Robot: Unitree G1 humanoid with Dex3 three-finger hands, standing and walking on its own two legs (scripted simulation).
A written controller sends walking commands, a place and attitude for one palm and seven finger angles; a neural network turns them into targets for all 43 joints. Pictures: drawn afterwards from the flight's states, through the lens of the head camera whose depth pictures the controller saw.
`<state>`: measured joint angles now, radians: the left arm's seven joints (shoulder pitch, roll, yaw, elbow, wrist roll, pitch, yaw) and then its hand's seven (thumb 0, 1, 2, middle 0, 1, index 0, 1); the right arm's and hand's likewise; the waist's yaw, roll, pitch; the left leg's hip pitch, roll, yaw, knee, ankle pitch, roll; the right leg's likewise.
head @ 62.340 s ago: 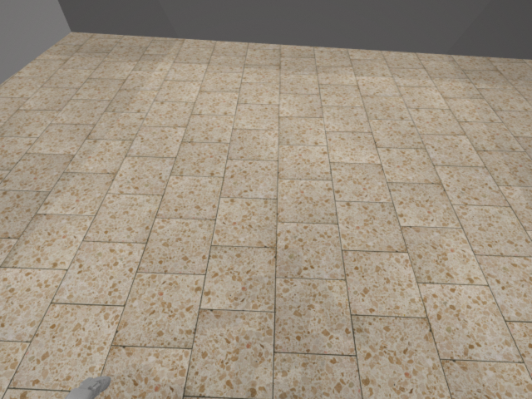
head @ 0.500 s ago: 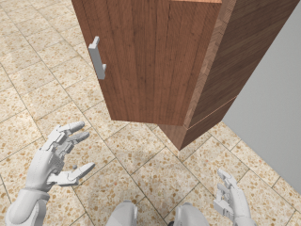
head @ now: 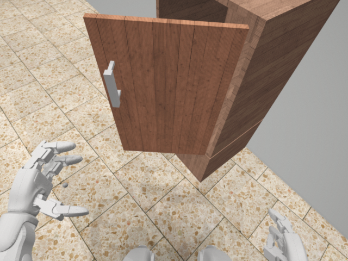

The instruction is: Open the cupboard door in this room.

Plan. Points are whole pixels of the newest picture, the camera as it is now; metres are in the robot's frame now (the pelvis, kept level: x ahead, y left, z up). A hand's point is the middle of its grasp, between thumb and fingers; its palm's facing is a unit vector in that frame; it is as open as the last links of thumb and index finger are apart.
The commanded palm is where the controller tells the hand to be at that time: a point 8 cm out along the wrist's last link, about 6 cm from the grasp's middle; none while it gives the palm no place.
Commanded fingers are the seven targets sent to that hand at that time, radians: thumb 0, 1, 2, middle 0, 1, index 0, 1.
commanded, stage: raise the hand with hooked fingers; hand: left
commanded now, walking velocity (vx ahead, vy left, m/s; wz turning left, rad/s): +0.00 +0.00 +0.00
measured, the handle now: (114, 85) +0.54 +0.20 +0.05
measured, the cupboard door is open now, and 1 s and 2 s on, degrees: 49 49 49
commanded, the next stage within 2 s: move the hooked fingers beside the handle in 0.90 s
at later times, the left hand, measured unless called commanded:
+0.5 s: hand (46, 156) +0.30 +0.28 +0.08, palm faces +0.02 -1.00 -0.06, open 14.0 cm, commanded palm +0.27 +0.32 +0.07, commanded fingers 0.00 -0.50 0.30 -0.30 -1.20 -0.30 -1.20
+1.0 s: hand (53, 160) +0.30 +0.27 +0.07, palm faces +0.04 -1.00 -0.04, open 14.0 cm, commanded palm +0.27 +0.31 +0.07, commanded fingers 0.00 -0.50 0.30 -0.30 -1.20 -0.30 -1.20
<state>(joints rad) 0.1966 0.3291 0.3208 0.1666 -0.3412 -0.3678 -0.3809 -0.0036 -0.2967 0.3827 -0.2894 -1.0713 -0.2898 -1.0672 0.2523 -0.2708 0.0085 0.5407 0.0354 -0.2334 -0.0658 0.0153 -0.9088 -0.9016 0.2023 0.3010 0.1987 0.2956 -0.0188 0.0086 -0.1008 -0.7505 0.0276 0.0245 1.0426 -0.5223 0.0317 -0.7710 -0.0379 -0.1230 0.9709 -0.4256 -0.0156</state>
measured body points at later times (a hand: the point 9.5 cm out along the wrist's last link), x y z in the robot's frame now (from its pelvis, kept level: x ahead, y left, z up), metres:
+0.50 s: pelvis +0.01 +0.00 +0.02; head +0.07 +0.01 +0.46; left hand +0.30 +0.33 +0.08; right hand +0.15 -0.25 -0.07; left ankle -0.01 +0.09 -0.67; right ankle +0.03 -0.12 -0.67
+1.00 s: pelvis +0.01 -0.01 +0.02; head +0.07 +0.00 +0.46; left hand +0.29 +0.32 +0.08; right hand +0.15 -0.26 -0.07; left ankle -0.01 +0.09 -0.67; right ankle +0.03 -0.12 -0.67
